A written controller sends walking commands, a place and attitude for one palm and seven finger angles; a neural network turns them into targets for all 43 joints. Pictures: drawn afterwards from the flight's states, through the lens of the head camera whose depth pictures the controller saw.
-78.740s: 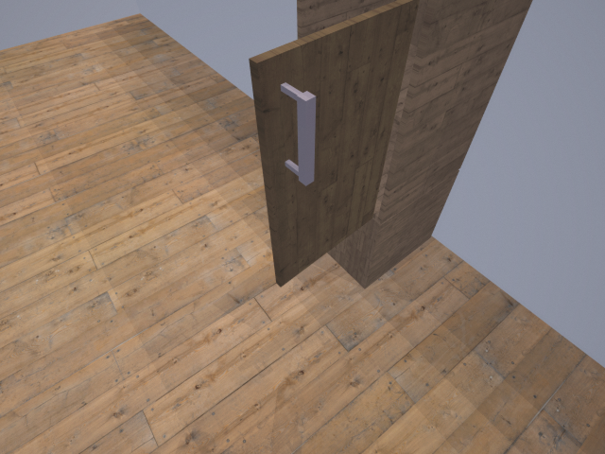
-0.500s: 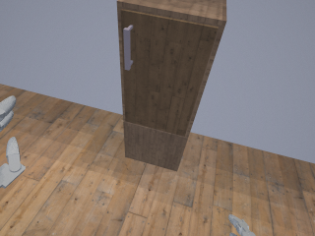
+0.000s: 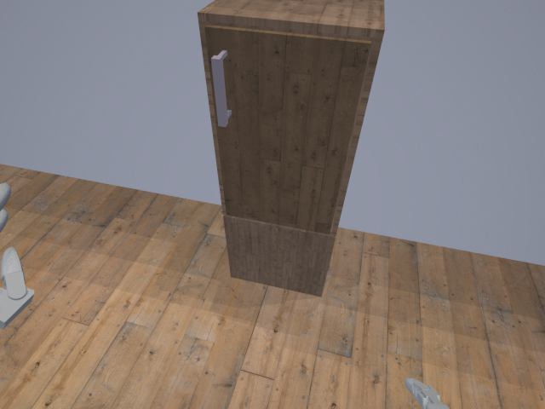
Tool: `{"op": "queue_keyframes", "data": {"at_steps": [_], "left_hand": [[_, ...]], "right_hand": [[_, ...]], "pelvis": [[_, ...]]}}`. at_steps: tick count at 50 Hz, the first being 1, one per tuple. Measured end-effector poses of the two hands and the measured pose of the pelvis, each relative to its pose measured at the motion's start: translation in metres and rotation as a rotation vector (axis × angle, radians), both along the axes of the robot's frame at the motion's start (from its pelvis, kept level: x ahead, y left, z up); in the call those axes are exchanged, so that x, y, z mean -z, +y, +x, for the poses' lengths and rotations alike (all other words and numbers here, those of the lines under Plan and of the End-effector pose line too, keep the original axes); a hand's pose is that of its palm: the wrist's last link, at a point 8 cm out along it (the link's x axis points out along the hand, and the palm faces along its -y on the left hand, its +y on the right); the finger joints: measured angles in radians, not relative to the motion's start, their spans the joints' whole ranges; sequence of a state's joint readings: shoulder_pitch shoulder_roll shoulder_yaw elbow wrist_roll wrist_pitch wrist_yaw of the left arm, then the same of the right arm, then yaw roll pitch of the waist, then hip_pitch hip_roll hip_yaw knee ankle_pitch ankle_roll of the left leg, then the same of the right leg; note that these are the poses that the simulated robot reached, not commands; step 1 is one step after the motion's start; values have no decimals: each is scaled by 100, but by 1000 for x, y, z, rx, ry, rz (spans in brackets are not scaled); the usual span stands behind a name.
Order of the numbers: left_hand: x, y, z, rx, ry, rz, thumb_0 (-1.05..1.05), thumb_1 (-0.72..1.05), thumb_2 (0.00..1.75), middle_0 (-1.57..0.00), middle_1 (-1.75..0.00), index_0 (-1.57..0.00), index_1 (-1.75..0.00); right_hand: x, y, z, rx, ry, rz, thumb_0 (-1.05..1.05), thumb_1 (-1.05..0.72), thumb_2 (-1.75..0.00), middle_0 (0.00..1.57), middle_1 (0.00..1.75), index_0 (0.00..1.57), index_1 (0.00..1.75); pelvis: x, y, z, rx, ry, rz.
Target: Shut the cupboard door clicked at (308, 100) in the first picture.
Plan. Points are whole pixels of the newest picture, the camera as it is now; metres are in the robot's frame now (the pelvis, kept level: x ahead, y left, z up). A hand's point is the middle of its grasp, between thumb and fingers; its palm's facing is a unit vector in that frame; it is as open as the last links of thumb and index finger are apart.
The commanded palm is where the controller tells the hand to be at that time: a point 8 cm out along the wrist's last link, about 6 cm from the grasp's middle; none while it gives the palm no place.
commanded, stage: stop stepping back and stand still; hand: left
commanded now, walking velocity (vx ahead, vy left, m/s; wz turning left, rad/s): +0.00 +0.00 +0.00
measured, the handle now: (223, 89) +0.76 +0.17 +0.13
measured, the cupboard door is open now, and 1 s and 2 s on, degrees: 0 0 0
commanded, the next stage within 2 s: let the arm hang, fingers relaxed in 0.50 s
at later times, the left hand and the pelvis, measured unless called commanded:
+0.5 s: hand (44, 267) +0.23 +0.28 +0.16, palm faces +0.38 -0.79 -0.49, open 7.4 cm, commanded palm +0.17 +0.32 +0.18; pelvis +0.03 +0.02 +0.00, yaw +0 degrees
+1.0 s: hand out of the picture -0.04 +0.19 -0.18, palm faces +0.10 -0.99 -0.11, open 7.1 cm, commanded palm none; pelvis +0.00 +0.03 +0.00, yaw +4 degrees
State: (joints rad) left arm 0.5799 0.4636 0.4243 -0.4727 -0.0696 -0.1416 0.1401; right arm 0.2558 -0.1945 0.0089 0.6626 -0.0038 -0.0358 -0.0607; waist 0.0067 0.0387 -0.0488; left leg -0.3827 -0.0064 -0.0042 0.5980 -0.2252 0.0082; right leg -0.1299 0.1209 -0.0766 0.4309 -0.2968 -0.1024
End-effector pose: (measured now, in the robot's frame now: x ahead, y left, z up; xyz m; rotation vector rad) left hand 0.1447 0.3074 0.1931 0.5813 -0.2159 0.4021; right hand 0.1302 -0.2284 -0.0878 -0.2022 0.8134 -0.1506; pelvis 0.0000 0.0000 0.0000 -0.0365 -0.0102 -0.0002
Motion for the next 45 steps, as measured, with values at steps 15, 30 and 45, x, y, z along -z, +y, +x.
{"op": "queue_keyframes", "data": {"at_steps": [15,30,45], "left_hand": [[3,-4,50,79,-41,-15,1,89,90,-21,-30,-21,-30],[16,17,31,3,38,-69,1,89,90,-22,-30,-21,-30],[339,-53,-105,-145,1384,-676,1,92,90,-20,-30,-20,-29]], "right_hand": [[-17,0,43,24,-64,-33,2,-91,-90,20,30,20,30],[-11,24,41,-9,-35,-4,1,-90,-90,20,30,20,30],[28,10,-58,-21,370,-58,1,-91,-90,20,30,20,30]], "pelvis": [[-1,9,27,7,14,27],[-4,23,24,-3,20,19],[1,32,2,-59,-10,22]]}}
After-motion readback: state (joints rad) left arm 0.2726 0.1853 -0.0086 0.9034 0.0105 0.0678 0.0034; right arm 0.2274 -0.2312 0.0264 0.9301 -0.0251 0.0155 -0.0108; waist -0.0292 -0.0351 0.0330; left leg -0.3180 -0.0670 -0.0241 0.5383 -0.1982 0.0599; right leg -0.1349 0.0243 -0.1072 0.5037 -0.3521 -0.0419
